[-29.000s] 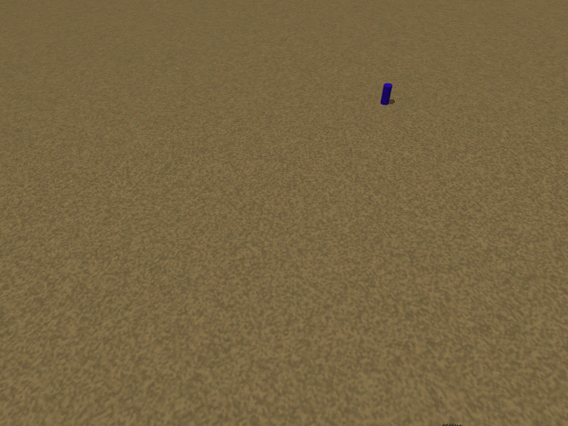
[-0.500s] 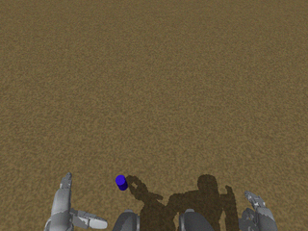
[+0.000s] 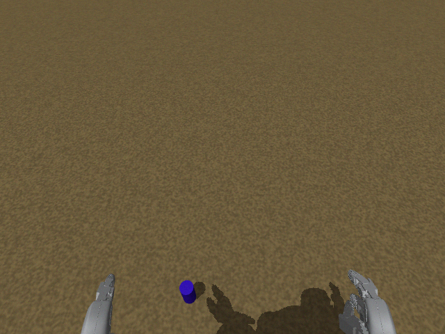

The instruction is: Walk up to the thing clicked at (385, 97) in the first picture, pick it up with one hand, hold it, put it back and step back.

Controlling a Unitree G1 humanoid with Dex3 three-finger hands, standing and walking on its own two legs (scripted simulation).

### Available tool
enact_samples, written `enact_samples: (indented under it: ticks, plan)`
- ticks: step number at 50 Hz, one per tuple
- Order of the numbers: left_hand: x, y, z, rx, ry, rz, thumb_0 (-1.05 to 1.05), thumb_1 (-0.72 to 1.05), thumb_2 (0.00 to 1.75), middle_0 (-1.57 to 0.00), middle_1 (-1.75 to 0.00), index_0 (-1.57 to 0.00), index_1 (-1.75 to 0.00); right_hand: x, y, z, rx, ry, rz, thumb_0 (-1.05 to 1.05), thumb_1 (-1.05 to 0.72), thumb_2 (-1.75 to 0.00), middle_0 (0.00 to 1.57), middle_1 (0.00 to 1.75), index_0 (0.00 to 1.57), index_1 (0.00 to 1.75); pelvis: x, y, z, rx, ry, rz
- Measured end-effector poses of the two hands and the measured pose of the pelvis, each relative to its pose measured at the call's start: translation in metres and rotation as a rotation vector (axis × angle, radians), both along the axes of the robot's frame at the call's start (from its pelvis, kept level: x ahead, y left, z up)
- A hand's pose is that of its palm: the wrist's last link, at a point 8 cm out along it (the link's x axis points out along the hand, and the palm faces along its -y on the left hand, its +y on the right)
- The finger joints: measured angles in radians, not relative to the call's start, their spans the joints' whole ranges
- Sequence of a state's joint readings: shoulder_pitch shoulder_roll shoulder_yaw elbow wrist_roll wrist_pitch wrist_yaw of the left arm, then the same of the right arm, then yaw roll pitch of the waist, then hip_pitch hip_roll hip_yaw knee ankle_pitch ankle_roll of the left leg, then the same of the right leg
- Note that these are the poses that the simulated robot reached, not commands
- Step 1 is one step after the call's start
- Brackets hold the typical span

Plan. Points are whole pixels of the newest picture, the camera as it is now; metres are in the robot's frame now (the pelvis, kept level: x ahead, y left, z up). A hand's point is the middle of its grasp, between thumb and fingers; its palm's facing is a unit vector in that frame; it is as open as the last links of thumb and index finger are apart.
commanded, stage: home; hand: left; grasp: from the side
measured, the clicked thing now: (188, 292) +0.38 +0.17 -0.66
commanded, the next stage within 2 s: stand in 1.44 s
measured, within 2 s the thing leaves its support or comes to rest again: neither
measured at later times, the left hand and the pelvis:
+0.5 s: hand (142, 329) +0.16 +0.17 -0.05, palm faces +0.10 -0.95 -0.29, open 17.6 cm; pelvis -0.01 -0.01 +0.00, yaw +0 degrees
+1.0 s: hand (145, 331) +0.16 +0.16 -0.05, palm faces +0.10 -0.95 -0.28, open 17.5 cm; pelvis -0.01 -0.02 +0.00, yaw +0 degrees
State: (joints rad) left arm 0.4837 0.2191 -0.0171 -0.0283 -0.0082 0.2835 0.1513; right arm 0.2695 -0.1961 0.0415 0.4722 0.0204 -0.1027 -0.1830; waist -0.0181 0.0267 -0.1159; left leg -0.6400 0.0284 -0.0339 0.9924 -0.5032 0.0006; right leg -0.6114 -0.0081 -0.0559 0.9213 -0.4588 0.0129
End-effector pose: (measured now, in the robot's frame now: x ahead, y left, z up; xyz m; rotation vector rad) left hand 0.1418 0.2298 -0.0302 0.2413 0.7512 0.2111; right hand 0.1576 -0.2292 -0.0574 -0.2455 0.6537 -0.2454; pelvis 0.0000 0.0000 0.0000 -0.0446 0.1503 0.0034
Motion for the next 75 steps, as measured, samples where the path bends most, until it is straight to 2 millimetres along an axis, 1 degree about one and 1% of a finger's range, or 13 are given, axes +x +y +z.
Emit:
enact_samples:
  ticks: [11, 20, 28, 40, 50, 56, 68, 75]
  plan:
    - [0.007, -0.008, 0.007, -0.001, -0.027, -0.013, -0.01, -0.58, 0.04, -0.05, -0.05, -0.05, -0.05, -0.010, -0.010, -0.002, 0.003, 0.012, -0.016, 0.01, -0.90, -0.90, 0.20, 0.30, 0.21, 0.30, -0.001, -0.005, 0.002, 0.004, -0.016, 0.000]
    - [-0.001, -0.014, 0.005, -0.002, -0.012, -0.011, -0.01, -0.58, 0.03, -0.05, -0.05, -0.05, -0.05, -0.018, -0.017, -0.006, 0.011, 0.032, -0.019, 0.01, -0.90, -0.90, 0.20, 0.30, 0.21, 0.30, -0.004, -0.011, 0.003, 0.011, -0.016, -0.002]
    - [-0.004, -0.019, 0.005, 0.002, -0.009, -0.009, -0.01, -0.58, 0.04, -0.05, -0.05, -0.05, -0.05, -0.019, -0.022, -0.007, 0.015, 0.022, -0.017, 0.01, -0.90, -0.90, 0.20, 0.30, 0.21, 0.30, -0.008, -0.017, 0.003, 0.016, -0.021, -0.001]
    - [-0.008, -0.024, 0.005, -0.010, -0.018, -0.005, -0.01, -0.56, 0.04, -0.05, -0.06, -0.05, -0.05, -0.017, -0.027, -0.003, 0.007, 0.006, -0.010, 0.01, -0.90, -0.90, 0.20, 0.30, 0.21, 0.30, -0.011, -0.021, 0.003, 0.019, -0.023, 0.002]
    - [-0.007, -0.022, 0.004, -0.010, -0.013, -0.008, -0.01, -0.56, 0.04, -0.05, -0.06, -0.05, -0.05, -0.017, -0.024, -0.004, 0.006, 0.006, -0.013, 0.01, -0.90, -0.90, 0.20, 0.30, 0.21, 0.30, -0.009, -0.018, 0.003, 0.018, -0.020, 0.000]
    - [-0.003, -0.019, 0.006, -0.008, -0.023, -0.009, -0.01, -0.56, 0.05, -0.05, -0.06, -0.05, -0.05, -0.016, -0.021, -0.005, 0.007, 0.011, -0.015, 0.01, -0.90, -0.90, 0.20, 0.30, 0.21, 0.30, -0.007, -0.016, 0.003, 0.016, -0.019, -0.001]
    - [0.003, -0.014, 0.004, -0.012, -0.012, -0.010, -0.01, -0.55, 0.05, -0.05, -0.06, -0.06, -0.06, -0.010, -0.015, -0.005, 0.008, 0.019, -0.015, 0.01, -0.90, -0.90, 0.20, 0.30, 0.21, 0.30, 0.000, -0.011, 0.003, 0.012, -0.011, -0.003]
    - [0.008, -0.011, 0.006, -0.009, -0.025, -0.008, -0.01, -0.55, 0.05, -0.05, -0.06, -0.06, -0.06, -0.007, -0.013, -0.004, 0.005, 0.017, -0.014, 0.01, -0.90, -0.90, 0.20, 0.30, 0.21, 0.30, 0.003, -0.009, 0.004, 0.009, -0.013, -0.002]
